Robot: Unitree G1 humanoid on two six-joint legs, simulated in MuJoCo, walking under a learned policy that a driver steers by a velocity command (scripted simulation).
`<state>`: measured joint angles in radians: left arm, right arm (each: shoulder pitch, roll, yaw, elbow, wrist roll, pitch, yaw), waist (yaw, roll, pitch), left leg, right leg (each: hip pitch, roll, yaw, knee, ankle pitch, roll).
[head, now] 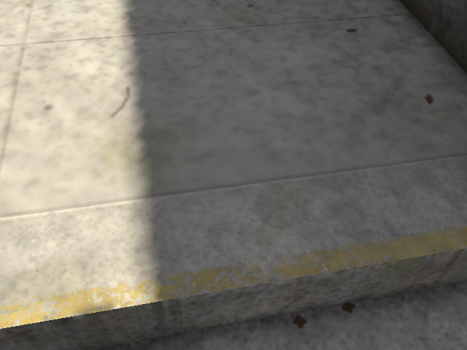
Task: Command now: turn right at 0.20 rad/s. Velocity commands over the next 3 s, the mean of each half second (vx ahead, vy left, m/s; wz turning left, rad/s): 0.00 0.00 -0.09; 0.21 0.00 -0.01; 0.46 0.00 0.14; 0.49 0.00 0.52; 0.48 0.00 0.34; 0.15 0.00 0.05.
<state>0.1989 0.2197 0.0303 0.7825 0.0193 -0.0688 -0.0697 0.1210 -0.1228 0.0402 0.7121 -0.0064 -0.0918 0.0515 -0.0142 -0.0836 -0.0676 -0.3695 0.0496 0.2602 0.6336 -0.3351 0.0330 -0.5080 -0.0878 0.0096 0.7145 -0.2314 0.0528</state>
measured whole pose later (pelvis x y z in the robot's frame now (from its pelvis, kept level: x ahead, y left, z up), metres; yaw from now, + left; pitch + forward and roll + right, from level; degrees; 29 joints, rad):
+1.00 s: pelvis +0.12 -0.01 +0.01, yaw -2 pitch +6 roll +0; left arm 0.28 0.22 0.04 0.86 0.04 0.01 -0.05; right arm 0.44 -0.20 -0.02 0.98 -0.11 -0.07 0.04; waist -0.07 0.00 -0.14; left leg -0.10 0.06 0.16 0.42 -0.41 0.02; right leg -0.77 0.08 0.05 1.80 -0.54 -0.26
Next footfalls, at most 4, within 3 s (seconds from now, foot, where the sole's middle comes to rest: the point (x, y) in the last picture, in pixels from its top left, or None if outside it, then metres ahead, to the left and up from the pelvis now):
1.20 right None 0.39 -0.17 -0.57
1.78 left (216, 236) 0.64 0.05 -0.39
2.26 right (257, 135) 0.98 -0.06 -0.39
2.74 left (160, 112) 1.07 0.22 -0.39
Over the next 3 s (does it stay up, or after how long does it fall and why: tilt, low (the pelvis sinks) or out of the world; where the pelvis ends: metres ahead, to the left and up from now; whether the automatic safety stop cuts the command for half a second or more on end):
stays up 1.00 0.06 0.38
